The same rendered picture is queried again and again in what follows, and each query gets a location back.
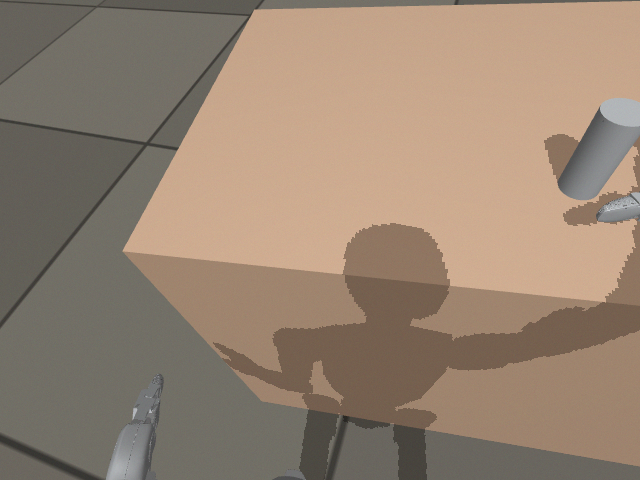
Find can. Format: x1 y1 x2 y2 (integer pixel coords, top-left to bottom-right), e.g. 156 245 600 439
558 98 640 200

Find left robot hand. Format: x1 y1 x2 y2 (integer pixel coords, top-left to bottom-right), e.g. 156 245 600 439
106 374 164 480

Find right robot hand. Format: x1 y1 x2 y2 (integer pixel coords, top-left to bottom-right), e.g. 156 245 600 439
596 191 640 222

